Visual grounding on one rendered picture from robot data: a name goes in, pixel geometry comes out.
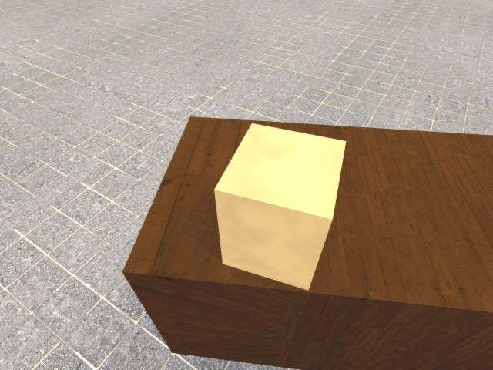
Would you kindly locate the carton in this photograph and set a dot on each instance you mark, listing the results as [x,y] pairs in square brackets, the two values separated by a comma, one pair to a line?
[275,203]

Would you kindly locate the pedestal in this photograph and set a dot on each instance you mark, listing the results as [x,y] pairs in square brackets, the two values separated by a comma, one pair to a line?
[404,280]

